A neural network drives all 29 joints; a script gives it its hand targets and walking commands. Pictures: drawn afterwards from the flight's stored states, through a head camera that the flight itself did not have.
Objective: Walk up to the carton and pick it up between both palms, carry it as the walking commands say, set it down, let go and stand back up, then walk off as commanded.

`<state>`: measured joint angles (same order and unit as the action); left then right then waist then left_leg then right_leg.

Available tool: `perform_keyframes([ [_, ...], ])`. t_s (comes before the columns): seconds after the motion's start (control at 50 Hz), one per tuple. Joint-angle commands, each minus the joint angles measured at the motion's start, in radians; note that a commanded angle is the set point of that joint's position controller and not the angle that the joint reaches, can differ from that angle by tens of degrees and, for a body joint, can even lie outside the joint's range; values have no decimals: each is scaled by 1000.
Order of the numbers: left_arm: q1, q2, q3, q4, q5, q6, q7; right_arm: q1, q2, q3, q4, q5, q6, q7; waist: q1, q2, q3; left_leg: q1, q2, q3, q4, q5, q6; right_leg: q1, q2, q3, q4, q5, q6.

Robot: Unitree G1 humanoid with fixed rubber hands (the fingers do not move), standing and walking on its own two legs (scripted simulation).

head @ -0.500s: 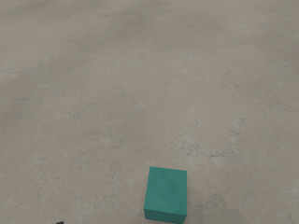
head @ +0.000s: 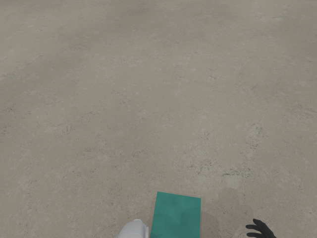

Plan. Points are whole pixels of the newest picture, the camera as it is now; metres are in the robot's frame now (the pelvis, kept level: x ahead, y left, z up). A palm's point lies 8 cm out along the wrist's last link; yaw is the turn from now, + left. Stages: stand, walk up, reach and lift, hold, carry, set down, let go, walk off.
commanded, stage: walk off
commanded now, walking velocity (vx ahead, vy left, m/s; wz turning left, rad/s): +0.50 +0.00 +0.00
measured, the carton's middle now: (175, 223) +0.27 -0.02 -0.66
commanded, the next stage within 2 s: stand in 1.46 s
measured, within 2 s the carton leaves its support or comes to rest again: rests again in 1.96 s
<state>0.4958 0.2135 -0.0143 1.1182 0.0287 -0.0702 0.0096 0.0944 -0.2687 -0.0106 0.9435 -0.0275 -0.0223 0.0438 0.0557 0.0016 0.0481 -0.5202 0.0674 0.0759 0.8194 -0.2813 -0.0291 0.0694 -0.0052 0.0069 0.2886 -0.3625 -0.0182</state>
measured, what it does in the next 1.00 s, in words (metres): walks ahead: left foot, then right foot 0.04 m higher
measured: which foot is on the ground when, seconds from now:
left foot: up 0.00-0.08, down 0.10-0.56, up 0.58-1.00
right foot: down 0.00-0.12, up 0.14-0.36, down 0.38-0.44, up 0.46-0.54, down 0.56-1.00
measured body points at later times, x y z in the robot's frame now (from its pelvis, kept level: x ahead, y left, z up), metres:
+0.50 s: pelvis +0.25 +0.02 +0.00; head +0.27 +0.01 +0.45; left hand +0.43 +0.23 -0.12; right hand +0.11 -0.20 -0.14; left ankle +0.16 +0.12 -0.74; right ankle +0.33 -0.12 -0.71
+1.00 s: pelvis +0.51 +0.01 -0.01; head +0.54 +0.02 +0.44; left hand +0.39 +0.23 -0.16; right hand +0.68 -0.22 -0.13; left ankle +0.63 +0.11 -0.73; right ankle +0.36 -0.11 -0.74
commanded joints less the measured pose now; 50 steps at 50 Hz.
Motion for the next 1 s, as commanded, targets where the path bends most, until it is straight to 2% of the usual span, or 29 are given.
perform_keyframes([
  [0.0,25,178,29,-22,-2,-9,5,-112,-32,-1,-91,2,-11,-8,-6,-147,88,97,-73,96,-167,34,9,-144,-201,93,-54,689,-105],
  [0.02,35,181,29,-13,-6,-9,5,-72,-38,-7,-84,4,-13,-19,-27,-154,65,168,-87,90,-196,57,23,-133,-212,95,8,836,-89],
  [0.04,29,186,33,-7,-12,-9,7,15,-53,-16,-60,7,-16,-28,-70,-142,15,267,-101,84,-239,83,41,-113,-207,79,121,954,-68],
  [0.06,8,196,40,-10,-23,-9,7,153,-72,-30,-18,9,-25,-38,-136,-123,-52,451,-109,97,-329,149,61,-154,-185,37,282,963,-45],
  [0.08,-3,167,29,-31,-28,-15,5,304,-133,-55,31,-7,-34,-49,-195,-92,-125,704,-8,8,-326,145,91,-344,-157,22,477,755,-27],
  [0.1,23,50,-2,-75,-32,-17,0,441,-250,-84,46,-27,-38,-55,-221,155,-261,916,355,-401,-388,-5,164,-585,-55,-25,851,36,10],
  [0.12,8,83,15,-75,-27,-10,6,472,-282,-90,64,3,-29,-43,-220,196,-313,812,438,-698,-570,-28,247,-631,11,61,1046,-186,4],
  [0.14,-57,110,27,-101,-15,-3,5,337,-216,-75,50,12,-27,-38,-153,112,-131,662,405,-592,-605,-181,241,-702,-71,78,1080,-113,-7],
  [0.16,-121,95,27,-115,-5,-5,-6,227,-126,-55,23,12,-36,-32,-126,53,-11,510,345,-459,-623,-152,231,-710,-112,44,1049,-19,-10],
  [0.2,-99,71,35,-109,8,7,-22,173,-49,-32,30,9,-52,-35,-57,58,47,347,251,-284,-653,14,187,-617,-149,26,961,49,-3],
  [0.26,-100,43,40,-120,10,30,-39,236,-21,-19,73,14,-73,-42,-24,56,42,318,181,-145,-660,202,165,-587,-147,-22,874,101,21],
  [0.3,-197,39,41,-149,12,36,-44,303,-36,-23,104,11,-80,-50,-41,70,39,390,167,-116,-653,291,157,-644,-139,-52,772,129,37],
  [0.4,-427,23,28,-223,-7,35,-47,381,-30,-17,130,1,-76,-52,-86,93,71,432,169,-77,-655,298,168,-613,-106,-115,448,149,60],
  [0.46,-469,23,27,-239,-9,27,-37,436,-46,-22,154,-3,-68,-48,-103,135,57,472,195,-76,-589,420,169,-535,-69,-152,346,94,43],
  [0.5,-418,31,31,-225,-6,18,-30,434,-53,-25,160,2,-59,-48,-67,145,35,467,196,-63,-500,509,155,-427,-34,-175,266,107,21],
  [0.52,-315,50,41,-189,-4,10,-24,419,-59,-27,158,10,-56,-49,-14,105,-14,428,172,-26,-373,589,135,-259,-11,-188,184,175,6],
  [0.54,-152,106,65,-141,11,-2,-14,394,-49,-23,145,19,-57,-51,60,52,-103,306,129,12,-187,557,101,-17,-60,-125,171,187,-27],
  [0.56,24,219,99,-109,27,-8,-2,378,19,-6,90,33,-64,-48,119,-157,-240,49,48,84,149,192,48,238,-349,213,105,49,-107],
  [0.58,94,295,114,-81,9,5,-5,384,15,-17,73,24,-60,-51,113,-235,-250,-124,-37,20,345,-263,50,253,-495,491,-26,76,-184],
  [0.6,13,242,106,-84,-4,10,-8,318,-14,-29,63,10,-52,-52,81,-126,-132,-188,29,-66,447,-233,59,144,-464,427,-21,49,-186],
  [0.62,-89,169,88,-107,-5,3,-15,288,9,-28,52,10,-55,-44,34,-87,-39,-196,62,-72,447,-142,61,25,-416,329,-36,88,-165],
  [0.64,-161,112,73,-123,-4,-4,-19,283,23,-30,53,12,-54,-41,-9,-74,3,-149,85,-66,399,-74,57,-85,-363,228,-67,138,-131],
  [0.68,-186,54,56,-121,-5,-16,-12,319,46,-38,67,-3,-32,-30,-66,-92,36,-53,100,-61,329,-23,35,-212,-294,105,-107,228,-93],
  [0.74,-112,59,55,-71,-9,-35,-3,261,63,-44,42,-4,-10,-15,-85,-96,54,-54,94,-19,248,56,13,-246,-257,11,-127,374,-109],
  [0.8,-79,60,52,-56,-5,-40,-4,117,66,-35,-6,1,-7,-8,-67,-105,88,-45,84,11,48,143,-1,-255,-225,-52,-138,397,-103],
  [0.86,-28,84,55,-39,-4,-36,-5,-7,61,-27,-51,8,-11,-9,-28,-116,85,10,43,56,-128,154,2,-209,-234,-62,-118,411,-105],
  [0.9,-2,99,58,-26,-2,-31,-3,-43,45,-30,-71,9,-16,-14,-22,-122,83,30,37,57,-175,140,20,-160,-265,-40,-98,426,-103],
  [0.94,-8,121,65,-20,2,-24,-1,-21,20,-40,-71,4,-24,-21,-46,-118,70,95,16,63,-212,83,48,-126,-281,-42,-31,528,-94],
  [0.98,-14,120,66,-14,-6,-15,0,214,-24,-61,10,-3,-43,-34,-143,-36,-42,389,-39,100,-323,106,77,-155,-219,-121,267,673,-64],
])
